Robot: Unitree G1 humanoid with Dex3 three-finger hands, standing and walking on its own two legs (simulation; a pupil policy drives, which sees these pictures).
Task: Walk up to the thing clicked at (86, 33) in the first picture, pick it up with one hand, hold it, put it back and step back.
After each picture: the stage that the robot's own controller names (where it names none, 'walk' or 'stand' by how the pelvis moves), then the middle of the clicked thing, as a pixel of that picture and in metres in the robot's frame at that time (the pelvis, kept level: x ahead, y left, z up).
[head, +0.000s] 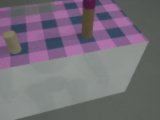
stand; (88, 18) +0.84 +0.01 -0.03
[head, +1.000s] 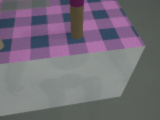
rise first; (76, 17) +0.76 +0.10 -0.01
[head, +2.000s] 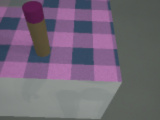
stand; (38, 32) +0.55 +0.24 +0.00
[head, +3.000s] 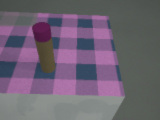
stand; (45, 50) +0.53 +0.20 -0.02
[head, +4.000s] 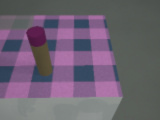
stand; (41, 53) +0.52 +0.21 -0.03
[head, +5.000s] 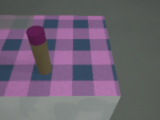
stand; (40, 52) +0.53 +0.21 -0.03
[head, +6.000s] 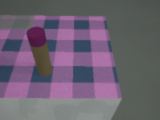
stand; (41, 54) +0.52 +0.21 -0.03
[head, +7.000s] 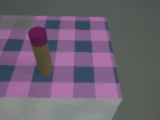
stand; (42, 54) +0.53 +0.21 -0.03
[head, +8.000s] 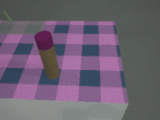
rise first; (48, 57) +0.52 +0.21 -0.03
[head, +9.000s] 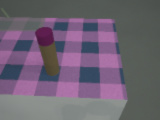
go down; (49, 53) +0.53 +0.21 -0.03
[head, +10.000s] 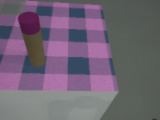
go down; (34, 43) +0.53 +0.20 -0.01
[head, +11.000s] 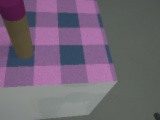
go down; (18, 30) +0.52 +0.20 +0.03
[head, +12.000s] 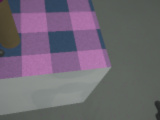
close in; (0, 17) +0.53 +0.22 +0.05
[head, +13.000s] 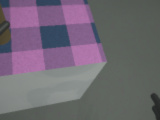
close; out of the picture +0.54 +0.21 +0.08
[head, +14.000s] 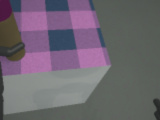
lift; (5, 31) +0.48 +0.19 +0.07
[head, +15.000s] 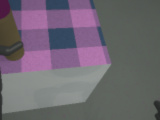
lift; (4, 30) +0.48 +0.20 +0.07
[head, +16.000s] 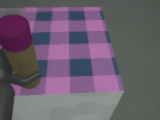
lift; (23, 59) +0.36 +0.18 +0.14
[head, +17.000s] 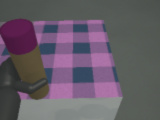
hold; (30, 66) +0.32 +0.16 +0.17
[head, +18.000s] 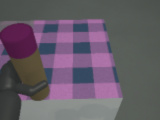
hold; (30, 68) +0.32 +0.16 +0.15
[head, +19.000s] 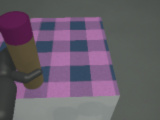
crouch; (25, 57) +0.36 +0.18 +0.16
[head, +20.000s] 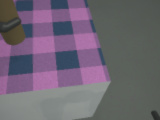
lower; (1, 6) +0.51 +0.20 +0.18
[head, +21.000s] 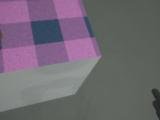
lower; out of the picture +0.54 +0.22 +0.08
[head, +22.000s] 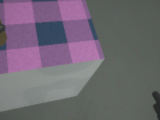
lower; out of the picture +0.52 +0.21 +0.08
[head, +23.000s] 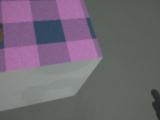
lower; out of the picture +0.53 +0.22 +0.08
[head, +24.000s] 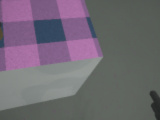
lower; out of the picture +0.53 +0.22 +0.08
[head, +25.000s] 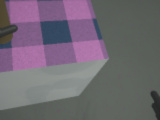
open; out of the picture +0.53 +0.20 +0.08
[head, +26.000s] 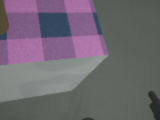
rise; out of the picture +0.53 +0.21 +0.09
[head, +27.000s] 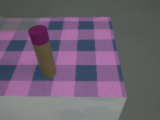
sink last; (44, 54) +0.51 +0.21 +0.02
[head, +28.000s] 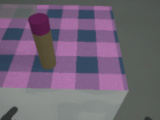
stand; (44, 44) +0.52 +0.20 +0.03
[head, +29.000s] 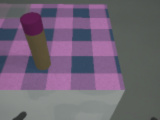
stand; (38, 44) +0.51 +0.21 +0.04
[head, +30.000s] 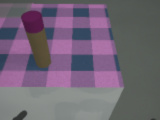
stand; (38, 42) +0.52 +0.21 +0.04
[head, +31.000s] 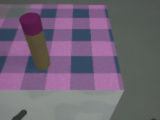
stand; (37, 44) +0.51 +0.21 +0.04
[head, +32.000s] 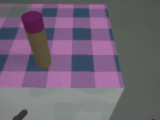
stand; (38, 43) +0.52 +0.21 +0.04
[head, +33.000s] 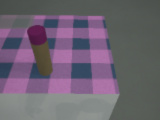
stand; (41, 53) +0.53 +0.21 -0.02
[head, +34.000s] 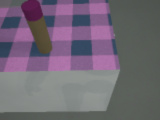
walk; (39, 30) +0.58 +0.23 +0.00
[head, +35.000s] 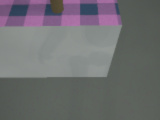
walk; out of the picture +0.85 +0.19 -0.01
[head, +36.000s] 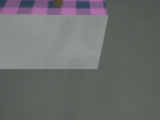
stand; out of the picture +1.10 +0.23 -0.02
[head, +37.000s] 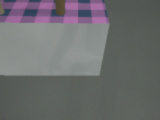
stand; out of the picture +1.09 +0.21 -0.03
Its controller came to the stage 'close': yes
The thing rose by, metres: 0.20
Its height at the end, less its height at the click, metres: +0.00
